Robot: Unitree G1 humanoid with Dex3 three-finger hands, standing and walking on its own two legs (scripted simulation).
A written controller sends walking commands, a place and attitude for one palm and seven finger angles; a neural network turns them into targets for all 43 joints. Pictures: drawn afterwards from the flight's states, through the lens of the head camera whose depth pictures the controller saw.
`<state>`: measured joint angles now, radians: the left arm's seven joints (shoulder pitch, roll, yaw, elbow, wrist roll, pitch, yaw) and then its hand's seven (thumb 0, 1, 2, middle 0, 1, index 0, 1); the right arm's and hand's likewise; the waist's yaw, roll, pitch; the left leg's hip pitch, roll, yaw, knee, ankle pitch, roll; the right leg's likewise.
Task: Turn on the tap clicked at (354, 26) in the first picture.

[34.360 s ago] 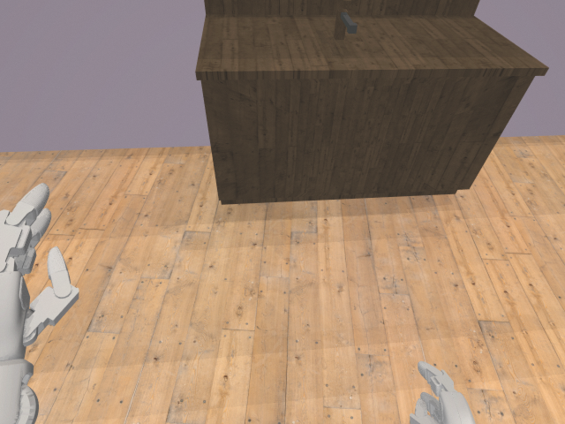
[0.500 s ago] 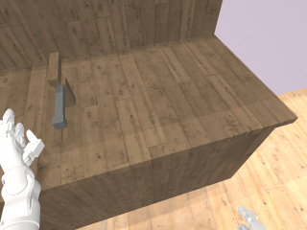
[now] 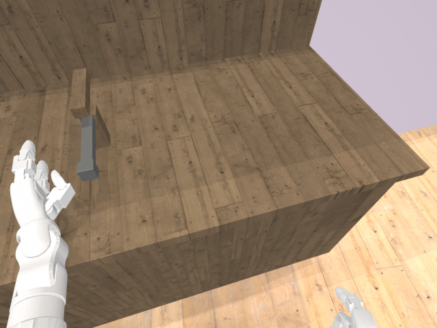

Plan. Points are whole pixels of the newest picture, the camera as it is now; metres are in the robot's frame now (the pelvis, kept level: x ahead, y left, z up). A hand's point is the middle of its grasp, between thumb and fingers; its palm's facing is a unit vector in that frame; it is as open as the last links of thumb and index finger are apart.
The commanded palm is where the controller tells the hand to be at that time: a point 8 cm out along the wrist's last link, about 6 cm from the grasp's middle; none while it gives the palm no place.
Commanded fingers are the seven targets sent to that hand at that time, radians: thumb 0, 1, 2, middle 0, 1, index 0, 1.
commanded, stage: push the lever round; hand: left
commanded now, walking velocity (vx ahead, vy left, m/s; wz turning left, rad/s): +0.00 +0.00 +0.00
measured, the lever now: (88, 170) +0.37 +0.27 +0.08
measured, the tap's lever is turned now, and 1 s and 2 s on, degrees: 0 3 38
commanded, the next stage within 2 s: none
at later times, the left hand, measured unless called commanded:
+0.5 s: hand (79, 192) +0.32 +0.27 +0.07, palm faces +0.55 -0.83 -0.07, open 7.9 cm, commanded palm +0.28 +0.31 +0.07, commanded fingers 0.00 0.90 0.90 -0.15 -0.15 -0.15 -0.15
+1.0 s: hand (96, 188) +0.33 +0.25 +0.07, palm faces +0.63 -0.77 -0.05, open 7.6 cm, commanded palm +0.29 +0.26 +0.07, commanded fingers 0.00 0.90 0.90 -0.15 -0.15 -0.15 -0.15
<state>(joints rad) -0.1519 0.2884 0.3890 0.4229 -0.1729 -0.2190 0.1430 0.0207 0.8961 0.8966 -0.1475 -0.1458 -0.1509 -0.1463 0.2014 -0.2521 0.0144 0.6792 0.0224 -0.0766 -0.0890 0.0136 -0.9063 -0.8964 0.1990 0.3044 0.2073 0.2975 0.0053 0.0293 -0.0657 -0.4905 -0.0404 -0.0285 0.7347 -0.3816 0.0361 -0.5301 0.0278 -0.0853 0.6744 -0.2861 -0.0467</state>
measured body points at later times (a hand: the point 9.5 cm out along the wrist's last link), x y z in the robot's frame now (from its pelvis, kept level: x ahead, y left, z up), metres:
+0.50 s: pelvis +0.00 +0.00 +0.00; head +0.04 +0.00 +0.45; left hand +0.29 +0.31 +0.08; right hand +0.16 -0.25 -0.11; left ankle -0.01 +0.09 -0.72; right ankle +0.03 -0.09 -0.72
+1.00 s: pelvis -0.01 -0.01 +0.00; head +0.03 -0.01 +0.45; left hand +0.29 +0.28 +0.08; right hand +0.15 -0.25 -0.11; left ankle -0.01 +0.09 -0.72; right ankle +0.03 -0.09 -0.72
